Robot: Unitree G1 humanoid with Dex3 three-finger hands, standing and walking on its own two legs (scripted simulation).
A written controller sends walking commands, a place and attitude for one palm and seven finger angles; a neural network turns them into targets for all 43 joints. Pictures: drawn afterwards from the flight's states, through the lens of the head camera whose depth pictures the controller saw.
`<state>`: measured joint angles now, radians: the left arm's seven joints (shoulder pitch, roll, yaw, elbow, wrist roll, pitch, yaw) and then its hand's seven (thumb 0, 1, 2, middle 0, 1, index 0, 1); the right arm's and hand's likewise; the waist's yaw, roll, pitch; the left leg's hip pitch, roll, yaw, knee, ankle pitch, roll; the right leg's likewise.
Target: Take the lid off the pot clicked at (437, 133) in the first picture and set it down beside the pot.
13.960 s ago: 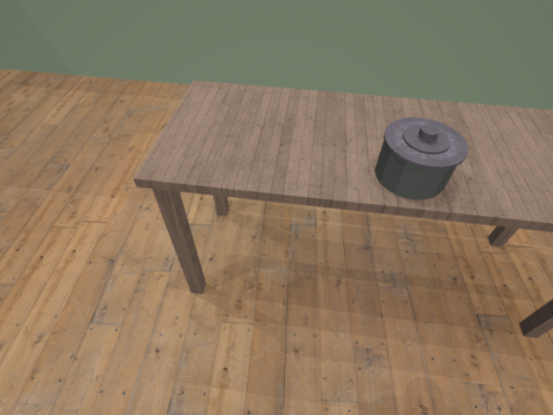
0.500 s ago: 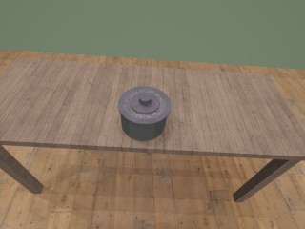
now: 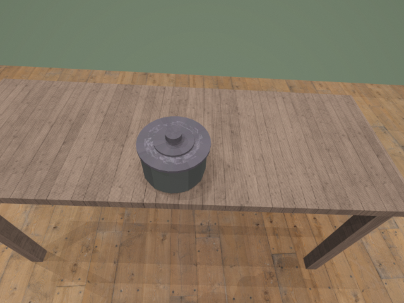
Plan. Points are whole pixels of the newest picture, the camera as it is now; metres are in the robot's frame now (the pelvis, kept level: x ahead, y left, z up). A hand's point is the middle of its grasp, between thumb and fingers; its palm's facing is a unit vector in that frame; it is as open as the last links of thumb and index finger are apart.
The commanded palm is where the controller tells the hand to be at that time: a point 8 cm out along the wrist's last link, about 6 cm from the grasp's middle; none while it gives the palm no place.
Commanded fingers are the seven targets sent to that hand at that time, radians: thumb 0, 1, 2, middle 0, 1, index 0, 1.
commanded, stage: shuffle to correct the standing spot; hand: left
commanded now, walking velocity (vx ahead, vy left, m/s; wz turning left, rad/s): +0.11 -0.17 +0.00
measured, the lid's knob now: (173, 135) +0.49 +0.10 +0.03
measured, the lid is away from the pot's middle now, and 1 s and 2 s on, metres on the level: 0.00 0.00 0.00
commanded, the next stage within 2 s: come to a stop and stand still in 0.06 s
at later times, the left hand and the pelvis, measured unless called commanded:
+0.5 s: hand out of the picture +0.02 +0.16 -0.17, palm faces +0.04 -0.98 -0.18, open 7.3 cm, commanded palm none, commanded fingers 0.00 0.90 0.90 -0.20 -0.30 -0.20 -0.30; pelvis +0.02 -0.01 +0.01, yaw +0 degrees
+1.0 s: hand out of the picture -0.03 +0.22 -0.16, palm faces +0.03 -0.97 -0.26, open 7.4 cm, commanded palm none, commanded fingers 0.00 0.90 0.90 -0.20 -0.30 -0.20 -0.30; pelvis -0.05 +0.02 +0.00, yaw +2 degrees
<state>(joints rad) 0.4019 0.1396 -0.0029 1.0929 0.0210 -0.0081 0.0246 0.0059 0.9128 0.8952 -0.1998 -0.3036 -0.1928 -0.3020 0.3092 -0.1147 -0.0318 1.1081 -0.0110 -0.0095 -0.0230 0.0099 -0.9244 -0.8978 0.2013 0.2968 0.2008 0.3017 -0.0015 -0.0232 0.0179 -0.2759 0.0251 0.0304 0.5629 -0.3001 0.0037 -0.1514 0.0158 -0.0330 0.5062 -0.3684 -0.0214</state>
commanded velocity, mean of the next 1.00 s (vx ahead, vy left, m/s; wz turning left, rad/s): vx -0.01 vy -0.01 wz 0.00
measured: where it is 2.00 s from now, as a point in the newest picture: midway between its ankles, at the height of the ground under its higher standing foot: outside the picture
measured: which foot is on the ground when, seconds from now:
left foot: down 0.00-1.00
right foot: down 0.00-1.00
